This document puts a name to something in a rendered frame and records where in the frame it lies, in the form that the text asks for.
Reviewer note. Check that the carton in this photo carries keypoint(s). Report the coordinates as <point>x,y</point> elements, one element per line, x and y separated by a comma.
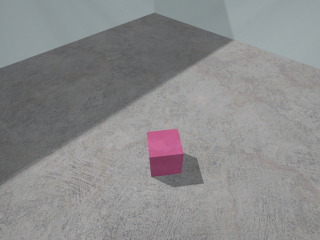
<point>165,152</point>

